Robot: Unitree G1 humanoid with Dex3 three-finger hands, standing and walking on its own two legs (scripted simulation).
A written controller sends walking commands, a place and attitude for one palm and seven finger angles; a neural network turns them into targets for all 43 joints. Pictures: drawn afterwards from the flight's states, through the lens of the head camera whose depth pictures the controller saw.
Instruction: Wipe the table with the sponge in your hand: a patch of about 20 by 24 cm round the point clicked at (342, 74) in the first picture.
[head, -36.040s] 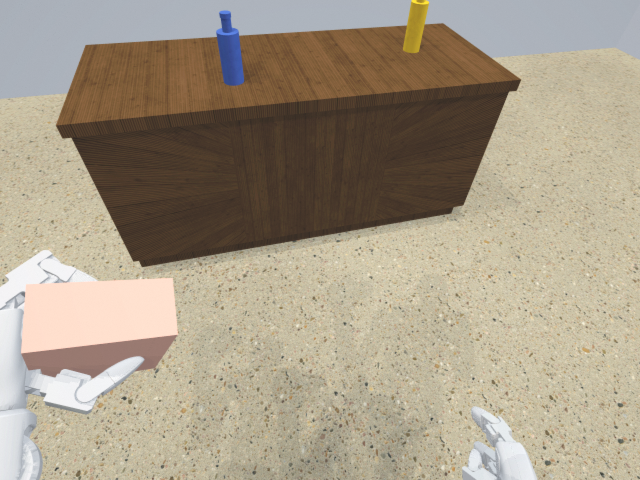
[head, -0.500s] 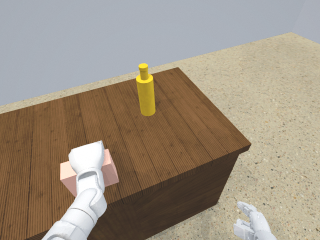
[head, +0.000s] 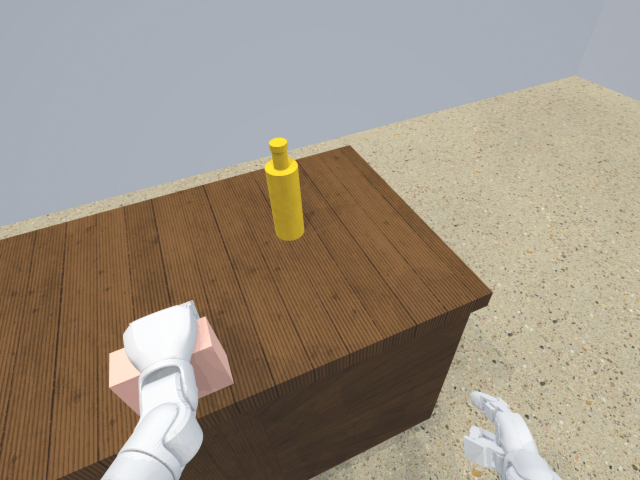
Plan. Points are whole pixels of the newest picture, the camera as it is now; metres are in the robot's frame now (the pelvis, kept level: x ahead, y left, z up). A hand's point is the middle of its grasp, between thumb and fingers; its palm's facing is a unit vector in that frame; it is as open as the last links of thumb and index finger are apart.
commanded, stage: slide back across to the middle lane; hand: left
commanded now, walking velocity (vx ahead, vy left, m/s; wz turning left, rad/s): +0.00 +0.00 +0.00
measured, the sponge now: (179, 374) +0.26 +0.25 -0.04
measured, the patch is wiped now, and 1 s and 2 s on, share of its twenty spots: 1.00 1.00 1.00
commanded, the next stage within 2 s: wipe forward along the middle lane in 0.44 s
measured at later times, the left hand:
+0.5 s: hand (132, 378) +0.24 +0.29 -0.01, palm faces -0.09 -0.08 -0.99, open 9.5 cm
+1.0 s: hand (116, 352) +0.27 +0.34 -0.01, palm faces -0.10 -0.04 -0.99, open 9.5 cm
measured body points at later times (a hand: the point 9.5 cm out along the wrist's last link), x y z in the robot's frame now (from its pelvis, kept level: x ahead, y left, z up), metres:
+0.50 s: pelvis +0.00 +0.00 +0.00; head +0.00 -0.03 +0.45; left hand +0.24 +0.29 +0.05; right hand +0.21 -0.23 -0.10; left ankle -0.01 +0.11 -0.73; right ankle +0.02 -0.08 -0.73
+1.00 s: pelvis -0.01 +0.01 -0.01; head +0.01 +0.00 +0.44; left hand +0.27 +0.33 +0.05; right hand +0.19 -0.22 -0.11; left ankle -0.01 +0.11 -0.73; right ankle +0.02 -0.08 -0.73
